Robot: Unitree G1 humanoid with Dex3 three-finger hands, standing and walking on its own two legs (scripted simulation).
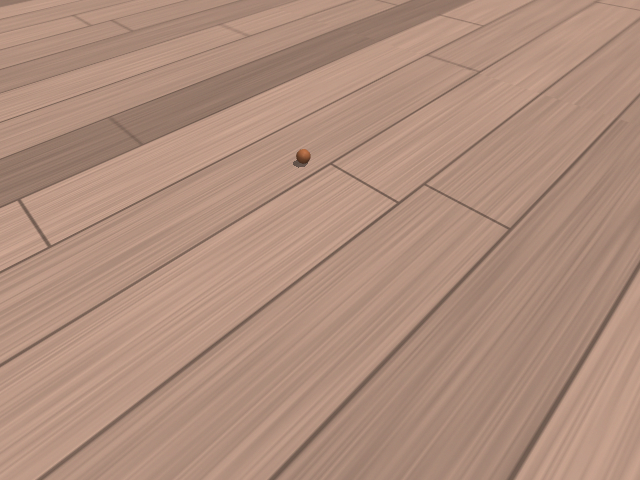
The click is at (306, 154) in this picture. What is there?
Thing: free ball
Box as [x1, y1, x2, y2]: [296, 149, 310, 163]
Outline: 301,149 297,152 296,157 298,161 304,163 309,159 310,156 307,150
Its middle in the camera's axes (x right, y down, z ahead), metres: -0.10 -0.47 +2.09
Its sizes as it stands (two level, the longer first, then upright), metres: 0.078 0.078 0.078
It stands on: the floor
